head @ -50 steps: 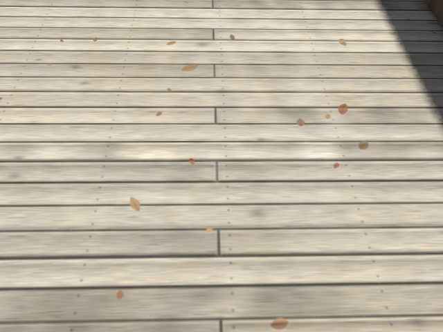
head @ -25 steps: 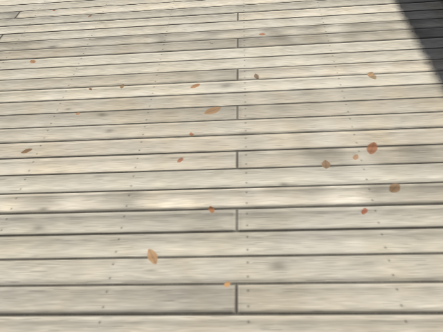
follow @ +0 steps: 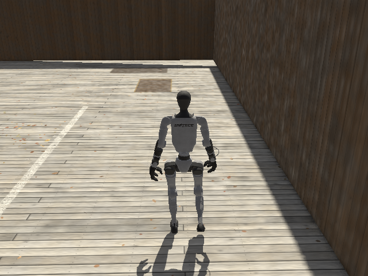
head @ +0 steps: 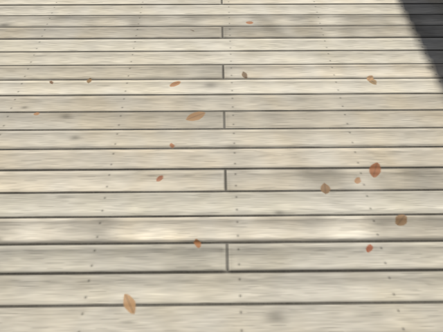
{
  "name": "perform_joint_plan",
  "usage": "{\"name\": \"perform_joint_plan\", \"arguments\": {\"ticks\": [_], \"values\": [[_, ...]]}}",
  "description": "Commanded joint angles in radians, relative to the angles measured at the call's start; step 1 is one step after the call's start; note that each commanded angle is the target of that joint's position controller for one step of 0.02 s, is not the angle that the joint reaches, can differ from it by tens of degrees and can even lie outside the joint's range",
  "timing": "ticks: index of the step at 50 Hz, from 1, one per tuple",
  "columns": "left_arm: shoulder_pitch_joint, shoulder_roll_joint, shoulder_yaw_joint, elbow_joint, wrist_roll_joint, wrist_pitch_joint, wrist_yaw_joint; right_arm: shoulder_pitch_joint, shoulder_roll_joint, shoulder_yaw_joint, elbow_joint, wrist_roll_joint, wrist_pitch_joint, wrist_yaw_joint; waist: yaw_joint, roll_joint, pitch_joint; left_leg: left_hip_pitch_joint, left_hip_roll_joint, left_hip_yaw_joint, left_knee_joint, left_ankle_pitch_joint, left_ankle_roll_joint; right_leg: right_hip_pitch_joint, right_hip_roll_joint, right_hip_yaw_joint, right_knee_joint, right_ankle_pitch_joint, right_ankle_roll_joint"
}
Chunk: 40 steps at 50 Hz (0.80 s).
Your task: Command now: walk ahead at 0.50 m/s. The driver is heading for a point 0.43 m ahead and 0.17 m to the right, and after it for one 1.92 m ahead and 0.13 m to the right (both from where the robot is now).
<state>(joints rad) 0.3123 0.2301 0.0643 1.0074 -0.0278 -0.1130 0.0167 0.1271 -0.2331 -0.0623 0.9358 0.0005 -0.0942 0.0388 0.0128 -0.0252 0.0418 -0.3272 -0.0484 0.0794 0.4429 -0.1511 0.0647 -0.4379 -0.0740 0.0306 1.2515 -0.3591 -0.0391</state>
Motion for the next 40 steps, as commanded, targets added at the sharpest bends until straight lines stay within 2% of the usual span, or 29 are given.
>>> {"name": "perform_joint_plan", "arguments": {"ticks": [1, 2, 5, 9, 13, 15, 16, 18, 19, 20, 21, 22, 23, 24, 25, 26, 27, 29, 32, 34, 36, 40], "values": [[0.059, 0.038, 0.022, -0.054, 0.003, 0.012, 0.011, 0.046, -0.065, -0.007, -0.010, -0.006, -0.019, 0.000, 0.014, 0.088, -0.085, 0.161, 0.280, -0.291, -0.263, 0.185, 0.190, -0.148, -0.091, 0.043, -0.044, 0.062, -0.013], [0.036, 0.035, 0.023, -0.068, 0.004, 0.020, 0.011, 0.059, -0.080, -0.009, 0.001, -0.002, -0.021, -0.006, 0.021, 0.091, -0.056, 0.132, 0.279, -0.269, -0.286, 0.192, 0.194, -0.165, -0.098, 0.037, -0.089, 0.077, -0.006], [-0.097, 0.058, 0.027, -0.122, 0.021, 0.025, 0.007, 0.111, -0.122, -0.016, 0.020, -0.003, -0.018, -0.030, 0.005, 0.073, -0.011, 0.139, 0.271, -0.222, -0.318, 0.228, 0.190, -0.257, -0.102, 0.022, -0.263, 0.233, 0.022], [-0.238, 0.039, 0.010, -0.160, 0.012, 0.024, -0.018, 0.156, -0.143, -0.018, 0.031, -0.002, -0.015, -0.043, -0.037, 0.072, 0.013, 0.160, 0.232, -0.098, -0.338, 0.228, 0.133, -0.211, -0.061, -0.020, -0.522, 0.462, 0.008], [-0.364, 0.048, -0.002, -0.213, 0.000, 0.029, -0.041, 0.238, -0.155, -0.022, 0.065, 0.004, -0.009, -0.045, -0.084, 0.059, 0.049, 0.319, 0.281, -0.053, -0.322, 0.215, 0.117, -0.263, -0.030, -0.024, -0.628, 0.453, -0.018], [-0.404, 0.055, -0.003, -0.244, 0.000, 0.029, -0.056, 0.254, -0.161, -0.026, 0.073, 0.005, 0.004, -0.048, -0.088, 0.058, 0.056, 0.412, 0.312, -0.034, -0.277, 0.268, 0.103, -0.293, -0.017, -0.030, -0.658, 0.385, -0.037], [-0.408, 0.061, -0.003, -0.256, 0.000, 0.028, -0.065, 0.248, -0.169, -0.029, 0.070, 0.007, 0.010, -0.050, -0.081, 0.066, 0.051, 0.441, 0.321, -0.020, -0.244, 0.333, 0.093, -0.282, -0.006, -0.045, -0.666, 0.339, -0.048], [-0.353, 0.096, 0.012, -0.263, 0.004, 0.029, -0.075, 0.214, -0.197, -0.036, 0.052, 0.008, 0.022, -0.056, -0.037, 0.104, -0.008, 0.462, 0.321, 0.020, -0.114, 0.663, 0.069, -0.147, 0.053, -0.108, -0.664, 0.242, -0.079], [-0.247, 0.128, 0.032, -0.243, 0.006, 0.032, -0.076, 0.195, -0.205, -0.038, 0.042, 0.007, 0.032, -0.060, 0.025, 0.114, -0.074, 0.446, 0.303, 0.051, 0.038, 0.815, 0.050, 0.001, 0.097, -0.141, -0.679, 0.232, -0.101], [-0.078, 0.185, 0.064, -0.199, 0.004, 0.035, -0.070, 0.190, -0.194, -0.032, 0.027, 0.004, 0.038, -0.067, 0.100, 0.095, -0.161, 0.337, 0.262, 0.084, 0.261, 0.807, 0.016, 0.246, 0.120, -0.120, -0.710, 0.272, -0.136], [0.081, 0.286, 0.097, -0.177, 0.011, 0.043, -0.052, 0.207, -0.157, -0.017, -0.010, -0.010, 0.028, -0.069, 0.133, -0.053, -0.282, 0.019, 0.190, 0.109, 0.626, 0.469, -0.035, 0.587, -0.082, 0.217, -0.723, 0.260, -0.234], [0.073, 0.313, 0.091, -0.193, 0.005, 0.038, -0.054, 0.259, -0.049, 0.021, -0.035, -0.012, -0.012, -0.050, 0.059, -0.249, -0.397, -0.333, -0.026, -0.032, 0.938, -0.367, -0.079, 0.841, -0.290, 0.770, -0.910, 0.148, -0.403], [0.077, 0.233, 0.067, -0.195, 0.014, 0.038, -0.052, 0.176, -0.139, -0.001, -0.051, 0.018, -0.053, -0.031, 0.099, -0.154, -0.388, -0.444, 0.039, -0.193, 0.993, -0.361, -0.046, 0.849, -0.257, 0.731, -0.947, 0.115, -0.350], [0.028, 0.185, 0.056, -0.207, 0.017, 0.035, -0.047, 0.100, -0.164, -0.005, -0.075, 0.043, -0.071, -0.026, 0.093, -0.106, -0.265, -0.481, 0.084, -0.177, 0.964, -0.296, -0.024, 0.735, -0.215, 0.564, -0.943, 0.182, -0.307], [-0.047, 0.167, 0.049, -0.225, 0.018, 0.029, -0.049, 0.073, -0.152, -0.005, -0.078, 0.033, -0.075, -0.032, 0.046, 0.015, -0.179, -0.440, 0.128, -0.170, 0.863, -0.227, -0.021, 0.566, -0.172, 0.450, -0.960, 0.278, -0.278], [-0.100, 0.137, 0.039, -0.244, 0.023, 0.025, -0.048, 0.064, -0.165, -0.019, -0.074, 0.013, -0.065, -0.041, 0.011, 0.039, -0.138, -0.368, 0.159, -0.167, 0.771, -0.197, -0.027, 0.440, -0.143, 0.376, -0.979, 0.363, -0.257], [-0.126, 0.130, 0.034, -0.256, 0.030, 0.025, -0.046, 0.078, -0.160, -0.023, -0.079, 0.007, -0.048, -0.043, -0.021, 0.026, -0.119, -0.306, 0.172, -0.171, 0.729, -0.185, -0.036, 0.352, -0.124, 0.352, -1.003, 0.394, -0.256], [-0.116, 0.151, 0.038, -0.260, 0.022, 0.023, -0.038, 0.082, -0.132, -0.024, -0.094, -0.006, -0.023, -0.048, -0.042, 0.010, -0.095, -0.269, 0.172, -0.156, 0.633, -0.164, -0.067, 0.258, -0.106, 0.314, -1.037, 0.418, -0.265], [-0.065, 0.193, 0.050, -0.258, 0.015, 0.023, -0.015, -0.029, -0.114, -0.020, -0.137, -0.017, -0.010, -0.055, -0.016, -0.008, -0.053, -0.291, 0.147, -0.138, 0.427, 0.013, -0.107, 0.196, -0.068, 0.253, -1.060, 0.397, -0.248], [-0.037, 0.193, 0.052, -0.256, 0.012, 0.029, -0.007, -0.105, -0.099, -0.014, -0.159, -0.015, -0.014, -0.050, 0.011, -0.027, -0.038, -0.250, 0.114, -0.134, 0.265, 0.151, -0.111, 0.168, -0.028, 0.218, -1.052, 0.330, -0.212], [-0.008, 0.195, 0.053, -0.250, 0.010, 0.033, -0.005, -0.167, -0.090, -0.008, -0.182, -0.006, -0.019, -0.043, 0.038, -0.049, -0.030, -0.197, 0.082, -0.125, 0.152, 0.239, -0.109, 0.152, -0.017, 0.218, -1.040, 0.280, -0.186], [0.043, 0.185, 0.052, -0.237, 0.003, 0.043, -0.003, -0.222, -0.130, -0.013, -0.220, 0.007, -0.033, -0.029, 0.053, -0.065, -0.035, -0.171, 0.062, -0.157, 0.053, 0.200, -0.094, 0.251, -0.055, 0.313, -0.953, 0.228, -0.170]]}}
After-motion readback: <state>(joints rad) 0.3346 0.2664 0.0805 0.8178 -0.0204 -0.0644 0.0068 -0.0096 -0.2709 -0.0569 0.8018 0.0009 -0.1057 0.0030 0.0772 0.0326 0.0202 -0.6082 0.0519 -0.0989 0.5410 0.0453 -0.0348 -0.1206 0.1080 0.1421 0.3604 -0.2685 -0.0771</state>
